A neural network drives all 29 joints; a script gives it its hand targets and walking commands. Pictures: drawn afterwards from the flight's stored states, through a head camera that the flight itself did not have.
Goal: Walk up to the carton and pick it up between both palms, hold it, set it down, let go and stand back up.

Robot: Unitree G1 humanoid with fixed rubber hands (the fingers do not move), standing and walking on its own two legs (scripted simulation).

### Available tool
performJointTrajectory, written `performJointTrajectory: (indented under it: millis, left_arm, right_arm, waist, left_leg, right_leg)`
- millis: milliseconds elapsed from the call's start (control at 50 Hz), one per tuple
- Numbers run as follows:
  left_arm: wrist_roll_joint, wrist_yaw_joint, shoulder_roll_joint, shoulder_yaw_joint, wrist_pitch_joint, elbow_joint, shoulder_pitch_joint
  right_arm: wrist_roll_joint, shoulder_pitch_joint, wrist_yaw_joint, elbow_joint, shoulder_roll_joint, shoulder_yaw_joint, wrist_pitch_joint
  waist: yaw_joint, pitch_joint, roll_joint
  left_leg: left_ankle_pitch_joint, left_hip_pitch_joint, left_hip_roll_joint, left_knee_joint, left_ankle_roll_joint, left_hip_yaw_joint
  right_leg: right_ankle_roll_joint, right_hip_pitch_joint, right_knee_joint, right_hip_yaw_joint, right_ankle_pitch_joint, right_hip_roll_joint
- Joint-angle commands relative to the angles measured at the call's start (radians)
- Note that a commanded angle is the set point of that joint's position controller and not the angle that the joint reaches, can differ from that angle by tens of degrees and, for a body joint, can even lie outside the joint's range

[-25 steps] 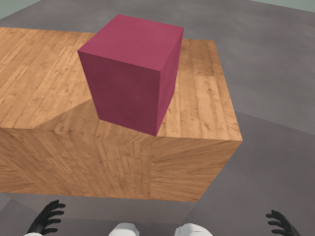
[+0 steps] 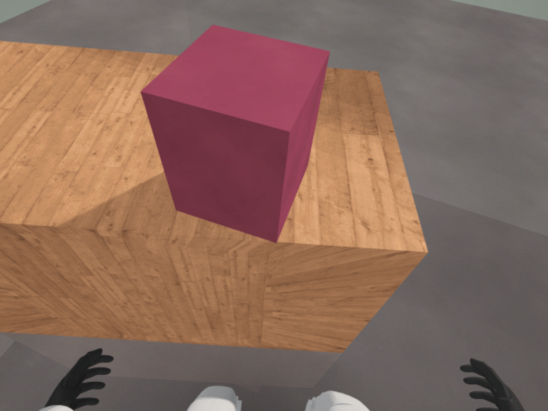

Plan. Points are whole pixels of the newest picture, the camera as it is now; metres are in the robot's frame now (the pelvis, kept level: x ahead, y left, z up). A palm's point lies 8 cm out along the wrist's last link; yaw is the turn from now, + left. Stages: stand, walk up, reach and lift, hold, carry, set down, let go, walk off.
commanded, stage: walk up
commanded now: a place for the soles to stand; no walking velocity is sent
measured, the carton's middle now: (245, 138) +0.51 +0.08 +0.09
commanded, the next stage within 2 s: none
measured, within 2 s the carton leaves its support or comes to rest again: neither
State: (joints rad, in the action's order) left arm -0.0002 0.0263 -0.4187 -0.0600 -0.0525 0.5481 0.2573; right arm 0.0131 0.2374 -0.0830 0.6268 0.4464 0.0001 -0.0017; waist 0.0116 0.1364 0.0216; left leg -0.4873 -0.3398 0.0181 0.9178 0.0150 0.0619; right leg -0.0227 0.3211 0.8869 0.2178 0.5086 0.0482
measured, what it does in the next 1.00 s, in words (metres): stands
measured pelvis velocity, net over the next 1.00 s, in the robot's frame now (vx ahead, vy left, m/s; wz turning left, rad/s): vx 0.00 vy -0.01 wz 0.01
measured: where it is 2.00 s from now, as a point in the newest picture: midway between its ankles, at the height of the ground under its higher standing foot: outside the picture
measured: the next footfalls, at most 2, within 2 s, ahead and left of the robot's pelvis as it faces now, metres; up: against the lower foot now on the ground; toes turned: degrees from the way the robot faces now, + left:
left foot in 1.96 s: +0.11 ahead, +0.22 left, +0.00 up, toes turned +2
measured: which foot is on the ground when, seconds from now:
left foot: down 0.00-1.00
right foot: down 0.00-1.00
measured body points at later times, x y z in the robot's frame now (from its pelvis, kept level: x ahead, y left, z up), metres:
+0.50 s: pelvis +0.00 +0.00 +0.00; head +0.03 +0.02 +0.45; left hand +0.14 +0.31 -0.09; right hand +0.14 -0.33 -0.06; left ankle +0.01 +0.13 -0.69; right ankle +0.02 -0.08 -0.69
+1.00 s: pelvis +0.00 -0.01 +0.01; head +0.02 +0.01 +0.45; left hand +0.13 +0.31 -0.08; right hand +0.14 -0.33 -0.06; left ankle +0.01 +0.13 -0.69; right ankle +0.02 -0.08 -0.69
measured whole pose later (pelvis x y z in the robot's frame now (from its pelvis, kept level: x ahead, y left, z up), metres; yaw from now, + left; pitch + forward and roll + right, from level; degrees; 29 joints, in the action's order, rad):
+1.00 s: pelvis +0.00 -0.01 +0.01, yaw +1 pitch -4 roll -1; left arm 0.00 0.03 -0.42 -0.07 -0.03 0.56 0.26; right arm 0.01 0.24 -0.07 0.63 0.45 0.00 0.00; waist 0.01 0.14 0.03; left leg -0.56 -0.35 0.02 0.89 0.01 0.06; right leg -0.07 0.32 0.82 0.21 0.43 0.04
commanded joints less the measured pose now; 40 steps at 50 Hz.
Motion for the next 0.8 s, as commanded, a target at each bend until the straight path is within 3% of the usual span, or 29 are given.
performJointTrajectory:
  millis: [0, 60, 80, 100, 120, 140, 160, 200, 240, 260, 280, 300, 320, 340, 360, 420, 440, 460, 480, 500, 520, 540, 600, 640, 680, 700, 720, 740, 780]
  left_arm:
    - [0.018, -0.006, -0.248, -0.080, 0.017, -0.067, -0.114]
    - [0.010, -0.005, -0.256, -0.078, 0.037, -0.047, -0.045]
    - [0.003, -0.008, -0.276, -0.082, 0.044, -0.033, -0.007]
    - [-0.001, -0.013, -0.304, -0.089, 0.048, -0.022, -0.005]
    - [-0.006, -0.016, -0.310, -0.093, 0.051, -0.016, -0.023]
    - [-0.009, -0.016, -0.286, -0.088, 0.052, -0.011, -0.008]
    - [-0.009, -0.016, -0.267, -0.086, 0.055, -0.013, 0.017]
    - [-0.013, -0.019, -0.249, -0.075, 0.053, -0.011, 0.018]
    - [-0.013, -0.020, -0.239, -0.069, 0.045, -0.023, -0.026]
    - [-0.008, -0.016, -0.235, -0.061, 0.039, -0.039, -0.068]
    - [-0.001, -0.008, -0.237, -0.055, 0.036, -0.046, -0.108]
    - [0.005, 0.001, -0.229, -0.054, 0.037, -0.052, -0.113]
    - [0.020, 0.004, -0.233, -0.062, 0.020, -0.055, -0.092]
    - [0.019, 0.000, -0.249, -0.077, 0.010, -0.059, -0.111]
    - [0.017, 0.000, -0.249, -0.078, 0.011, -0.063, -0.132]
    - [0.005, -0.002, -0.242, -0.081, 0.032, -0.056, -0.101]
    - [0.006, -0.002, -0.239, -0.075, 0.038, -0.039, -0.063]
    - [0.001, -0.003, -0.255, -0.079, 0.044, -0.027, -0.038]
    - [-0.005, -0.005, -0.276, -0.083, 0.047, -0.021, -0.026]
    - [-0.008, -0.009, -0.299, -0.091, 0.049, -0.014, -0.026]
    - [-0.008, -0.013, -0.294, -0.092, 0.050, -0.014, -0.037]
    - [-0.009, -0.012, -0.264, -0.088, 0.053, -0.006, 0.010]
    - [-0.022, -0.019, -0.245, -0.078, 0.053, -0.010, 0.019]
    - [-0.020, -0.019, -0.231, -0.070, 0.046, -0.012, -0.002]
    - [-0.010, -0.009, -0.230, -0.057, 0.037, -0.039, -0.092]
    - [-0.005, 0.001, -0.228, -0.054, 0.036, -0.044, -0.139]
    - [0.006, 0.007, -0.224, -0.053, 0.034, -0.049, -0.115]
    - [0.017, 0.007, -0.227, -0.066, 0.018, -0.049, -0.089]
    - [0.015, 0.004, -0.245, -0.080, 0.012, -0.060, -0.110]
  right_arm:
    - [0.002, -0.009, -0.003, -0.044, 0.326, 0.096, 0.042]
    - [-0.012, -0.041, 0.002, -0.055, 0.298, 0.080, 0.039]
    - [-0.026, -0.059, 0.007, -0.058, 0.281, 0.074, 0.037]
    - [-0.035, -0.072, 0.013, -0.062, 0.256, 0.064, 0.038]
    - [-0.046, -0.038, 0.011, -0.044, 0.241, 0.069, 0.028]
    - [-0.042, -0.033, 0.003, -0.040, 0.244, 0.083, 0.015]
    - [-0.025, -0.034, -0.003, -0.044, 0.249, 0.089, 0.009]
    - [-0.019, -0.046, -0.002, -0.045, 0.235, 0.088, 0.014]
    - [-0.028, -0.014, 0.002, -0.031, 0.216, 0.079, 0.023]
    - [-0.031, 0.012, 0.004, -0.013, 0.218, 0.072, 0.029]
    - [-0.028, 0.042, 0.005, -0.002, 0.249, 0.079, 0.037]
    - [-0.016, 0.021, 0.006, 0.000, 0.321, 0.094, 0.039]
    - [-0.006, -0.017, 0.005, -0.028, 0.338, 0.092, 0.039]
    - [-0.001, -0.012, 0.006, -0.033, 0.334, 0.094, 0.037]
    - [0.002, -0.003, 0.001, -0.037, 0.334, 0.096, 0.040]
    - [0.002, 0.002, -0.004, -0.051, 0.313, 0.086, 0.043]
    - [-0.002, -0.021, -0.001, -0.055, 0.305, 0.081, 0.040]
    - [-0.011, -0.047, 0.002, -0.061, 0.301, 0.076, 0.039]
    - [-0.021, -0.061, 0.008, -0.067, 0.284, 0.066, 0.039]
    - [-0.035, -0.075, 0.010, -0.068, 0.263, 0.061, 0.034]
    - [-0.039, -0.043, 0.006, -0.052, 0.248, 0.072, 0.023]
    - [-0.030, -0.049, -0.001, -0.051, 0.256, 0.085, 0.012]
    - [-0.021, -0.041, -0.002, -0.050, 0.226, 0.085, 0.017]
    - [-0.024, -0.020, -0.002, -0.032, 0.217, 0.077, 0.022]
    - [-0.029, 0.041, 0.004, -0.008, 0.218, 0.072, 0.030]
    - [-0.024, 0.051, 0.006, 0.006, 0.259, 0.080, 0.037]
    - [-0.012, 0.005, 0.005, -0.009, 0.325, 0.093, 0.038]
    - [-0.009, -0.009, 0.005, -0.029, 0.344, 0.094, 0.036]
    - [0.004, -0.013, 0.001, -0.040, 0.328, 0.091, 0.037]
  waist:
    - [-0.022, -0.021, -0.182]
    - [0.017, -0.067, -0.195]
    - [0.038, -0.113, -0.111]
    - [0.050, -0.136, -0.038]
    - [0.031, -0.151, 0.065]
    - [0.042, -0.123, 0.067]
    - [0.046, -0.117, 0.037]
    - [0.045, -0.101, 0.061]
    - [0.025, -0.128, 0.103]
    - [-0.006, -0.134, 0.082]
    - [-0.042, -0.140, 0.014]
    - [-0.026, -0.130, -0.112]
    - [-0.015, -0.108, -0.205]
    - [-0.024, -0.074, -0.203]
    - [-0.031, -0.050, -0.192]
    - [-0.016, -0.064, -0.196]
    - [0.005, -0.088, -0.214]
    - [0.024, -0.119, -0.169]
    - [0.037, -0.145, -0.092]
    - [0.054, -0.143, 0.015]
    - [0.035, -0.132, 0.053]
    - [0.051, -0.121, 0.025]
    - [0.051, -0.129, 0.067]
    - [0.034, -0.113, 0.092]
    - [-0.022, -0.149, 0.056]
    - [-0.049, -0.152, -0.006]
    - [-0.014, -0.128, -0.157]
    - [-0.012, -0.102, -0.214]
    - [-0.017, -0.044, -0.186]
  left_leg:
    - [0.313, -0.025, 0.285, -0.470, -0.294, 0.569]
    - [0.469, -0.045, 0.215, -0.346, -0.217, 0.437]
    - [0.426, -0.112, 0.174, -0.278, -0.165, 0.373]
    - [0.345, -0.214, 0.105, -0.189, -0.088, 0.220]
    - [0.166, -0.167, 0.020, -0.030, -0.026, 0.027]
    - [-0.145, -0.164, -0.015, 0.079, -0.019, -0.014]
    - [-0.196, -0.196, -0.010, 0.125, -0.028, 0.012]
    - [-0.138, -0.207, 0.014, 0.140, -0.038, 0.019]
    - [-0.070, -0.157, 0.045, -0.035, -0.041, 0.009]
    - [0.066, -0.055, 0.056, -0.179, -0.042, -0.011]
    - [0.285, 0.080, 0.087, -0.326, -0.059, 0.054]
    - [0.337, 0.105, 0.177, -0.408, -0.118, 0.311]
    - [0.359, -0.002, 0.285, -0.456, -0.244, 0.526]
    - [0.319, -0.011, 0.313, -0.470, -0.301, 0.561]
    - [0.363, 0.020, 0.312, -0.476, -0.311, 0.569]
    - [0.541, 0.034, 0.256, -0.397, -0.263, 0.484]
    - [0.579, 0.028, 0.236, -0.361, -0.232, 0.432]
    - [0.545, -0.012, 0.208, -0.316, -0.195, 0.388]
    - [0.429, -0.115, 0.156, -0.259, -0.136, 0.323]
    - [0.287, -0.222, 0.062, -0.139, -0.056, 0.113]
    - [0.031, -0.162, -0.001, 0.002, -0.014, -0.030]
    - [-0.182, -0.171, -0.005, 0.084, -0.025, -0.031]
    - [-0.132, -0.213, 0.018, 0.118, -0.037, 0.016]
    - [-0.107, -0.182, 0.031, 0.018, -0.039, 0.004]
    - [0.130, 0.031, 0.060, -0.236, -0.048, 0.005]
    - [0.291, 0.108, 0.097, -0.367, -0.067, 0.102]
    - [0.300, 0.098, 0.198, -0.439, -0.134, 0.354]
    - [0.284, -0.014, 0.301, -0.476, -0.259, 0.512]
    - [0.253, -0.035, 0.308, -0.495, -0.306, 0.554]
  right_leg:
    - [0.018, 0.106, 0.007, -0.263, 0.105, 0.012]
    - [-0.008, -0.010, -0.187, -0.295, -0.073, 0.039]
    - [-0.013, -0.116, -0.284, -0.344, -0.247, 0.086]
    - [-0.035, -0.242, -0.375, -0.411, -0.292, 0.171]
    - [-0.086, -0.228, -0.467, -0.460, -0.353, 0.316]
    - [-0.132, -0.194, -0.482, -0.513, -0.462, 0.401]
    - [-0.150, -0.233, -0.462, -0.509, -0.554, 0.413]
    - [-0.178, -0.255, -0.420, -0.446, -0.732, 0.398]
    - [-0.147, -0.261, -0.341, -0.353, -0.830, 0.363]
    - [-0.110, -0.186, -0.308, -0.284, -0.761, 0.326]
    - [-0.056, -0.072, -0.233, -0.220, -0.609, 0.263]
    - [-0.012, 0.031, -0.082, -0.172, -0.414, 0.137]
    - [0.020, 0.030, -0.033, -0.199, -0.076, 0.020]
    - [0.022, 0.059, -0.005, -0.225, 0.124, 0.004]
    - [0.016, 0.107, 0.024, -0.247, 0.159, 0.002]
    - [-0.003, 0.096, -0.064, -0.284, 0.062, 0.023]
    - [-0.010, 0.042, -0.137, -0.274, -0.017, 0.026]
    - [-0.018, -0.039, -0.228, -0.295, -0.188, 0.053]
    - [-0.033, -0.152, -0.304, -0.359, -0.307, 0.111]
    - [-0.052, -0.251, -0.417, -0.418, -0.303, 0.226]
    - [-0.124, -0.197, -0.489, -0.502, -0.383, 0.369]
    - [-0.166, -0.206, -0.479, -0.512, -0.491, 0.410]
    - [-0.186, -0.287, -0.404, -0.420, -0.771, 0.388]
    - [-0.151, -0.261, -0.367, -0.366, -0.874, 0.367]
    - [-0.099, -0.126, -0.305, -0.251, -0.697, 0.299]
    - [-0.051, -0.041, -0.215, -0.212, -0.520, 0.229]
    - [-0.010, 0.051, -0.081, -0.173, -0.293, 0.103]
    - [0.018, 0.033, -0.045, -0.194, 0.018, 0.018]
    - [0.013, 0.073, 0.002, -0.253, 0.137, 0.004]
